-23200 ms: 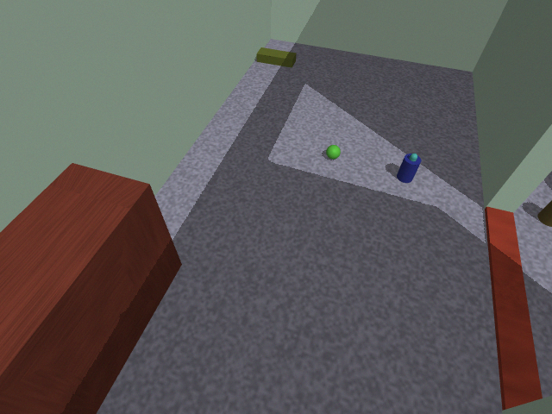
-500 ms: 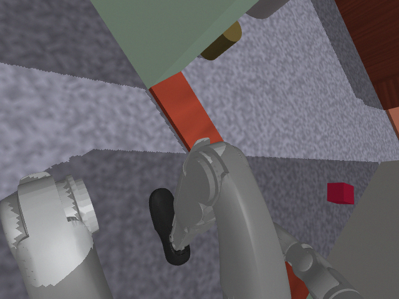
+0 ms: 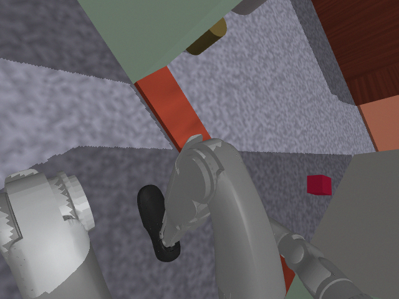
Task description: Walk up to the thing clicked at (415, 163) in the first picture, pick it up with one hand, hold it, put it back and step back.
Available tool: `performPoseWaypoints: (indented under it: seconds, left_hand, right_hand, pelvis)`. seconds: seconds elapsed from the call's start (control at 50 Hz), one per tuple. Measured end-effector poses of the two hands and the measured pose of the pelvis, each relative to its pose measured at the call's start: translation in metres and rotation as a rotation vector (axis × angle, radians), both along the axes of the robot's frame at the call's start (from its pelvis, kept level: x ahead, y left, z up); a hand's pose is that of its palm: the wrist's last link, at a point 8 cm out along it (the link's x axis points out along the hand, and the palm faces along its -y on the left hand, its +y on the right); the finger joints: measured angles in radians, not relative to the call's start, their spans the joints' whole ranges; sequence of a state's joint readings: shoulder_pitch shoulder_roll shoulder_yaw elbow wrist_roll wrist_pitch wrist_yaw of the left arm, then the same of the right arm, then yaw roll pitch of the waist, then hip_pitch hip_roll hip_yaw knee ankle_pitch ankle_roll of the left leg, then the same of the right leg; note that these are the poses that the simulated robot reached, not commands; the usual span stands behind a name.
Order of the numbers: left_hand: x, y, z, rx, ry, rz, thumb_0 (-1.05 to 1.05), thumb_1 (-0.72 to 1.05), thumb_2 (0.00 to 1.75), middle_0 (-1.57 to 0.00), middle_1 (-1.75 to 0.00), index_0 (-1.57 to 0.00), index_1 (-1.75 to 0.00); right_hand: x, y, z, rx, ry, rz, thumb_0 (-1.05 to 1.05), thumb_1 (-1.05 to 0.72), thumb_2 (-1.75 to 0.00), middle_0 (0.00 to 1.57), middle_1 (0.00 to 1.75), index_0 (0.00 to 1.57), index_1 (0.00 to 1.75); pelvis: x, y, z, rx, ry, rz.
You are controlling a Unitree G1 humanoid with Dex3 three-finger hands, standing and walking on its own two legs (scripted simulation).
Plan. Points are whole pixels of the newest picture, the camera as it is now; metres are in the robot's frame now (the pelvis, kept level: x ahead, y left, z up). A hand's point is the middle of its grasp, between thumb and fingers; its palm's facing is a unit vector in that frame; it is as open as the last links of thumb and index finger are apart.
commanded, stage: lower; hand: left
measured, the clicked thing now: out of the picture +0.44 +0.32 -0.21
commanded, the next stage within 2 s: loosen in 0.08 s
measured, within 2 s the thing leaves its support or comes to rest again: rests again in 0.70 s
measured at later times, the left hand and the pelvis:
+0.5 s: hand out of the picture +0.44 +0.32 -0.18, palm faces +0.49 -0.87 +0.01, open 11.5 cm; pelvis -0.01 +0.00 +0.00, yaw -1 degrees
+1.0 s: hand out of the picture +0.44 +0.33 -0.17, palm faces +0.47 -0.88 +0.03, open 17.3 cm; pelvis -0.01 +0.00 +0.00, yaw -1 degrees
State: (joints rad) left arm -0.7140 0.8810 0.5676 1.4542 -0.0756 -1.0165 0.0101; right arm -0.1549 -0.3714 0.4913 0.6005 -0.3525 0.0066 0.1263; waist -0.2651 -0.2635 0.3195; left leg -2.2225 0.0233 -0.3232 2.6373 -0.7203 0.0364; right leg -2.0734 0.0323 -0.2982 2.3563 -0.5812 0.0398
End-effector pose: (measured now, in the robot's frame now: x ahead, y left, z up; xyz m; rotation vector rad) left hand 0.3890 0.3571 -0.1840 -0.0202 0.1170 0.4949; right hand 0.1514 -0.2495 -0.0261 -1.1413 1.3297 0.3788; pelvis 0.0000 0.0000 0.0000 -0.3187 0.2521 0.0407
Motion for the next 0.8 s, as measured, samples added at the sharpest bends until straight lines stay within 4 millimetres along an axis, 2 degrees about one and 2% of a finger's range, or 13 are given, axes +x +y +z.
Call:
performPoseWaypoints:
  seconds: [0.14,0.32,0.48,0.64,0.8]
  left_hand:
    - [0.001,-0.004,-0.004,-0.008,-0.002,-0.004,-0.03,-0.43,0.83,-0.70,-0.84,-0.73,-0.85]
    - [-0.002,-0.005,-0.004,0.000,-0.009,-0.007,-0.03,-0.37,0.84,-0.69,-0.80,-0.72,-0.82]
    - [0.001,-0.002,0.005,0.010,-0.051,0.010,-0.02,-0.28,0.64,-0.66,-0.67,-0.69,-0.68]
    - [0.011,0.001,0.013,0.015,-0.055,-0.025,-0.01,-0.40,0.37,-0.51,-0.44,-0.53,-0.44]
    - [-0.002,-0.001,0.004,-0.012,-0.031,0.001,-0.02,-0.57,0.18,-0.37,-0.26,-0.37,-0.26]
  right_hand:
    - [-0.001,0.003,0.001,-0.005,-0.004,0.007,0.00,-0.90,-0.90,0.21,0.30,0.21,0.30]
    - [-0.005,0.002,0.002,-0.010,0.005,0.016,0.00,-0.90,-0.90,0.21,0.30,0.21,0.30]
    - [-0.007,0.000,0.003,-0.012,-0.003,0.020,0.00,-0.89,-0.90,0.21,0.30,0.21,0.30]
    - [-0.008,0.003,0.006,-0.007,-0.030,0.004,0.00,-0.89,-0.89,0.21,0.30,0.21,0.30]
    - [-0.007,0.005,0.006,0.002,-0.010,0.015,0.00,-0.89,-0.89,0.21,0.30,0.21,0.30]
  pelvis:
    - [-0.002,0.001,-0.001,-0.006,-0.014,-0.007]
    - [-0.003,0.000,-0.001,-0.005,-0.024,-0.009]
    - [-0.005,-0.001,-0.002,-0.001,-0.034,-0.012]
    - [-0.006,0.001,-0.002,-0.007,-0.033,-0.019]
    - [-0.005,0.000,0.000,-0.003,-0.027,-0.017]
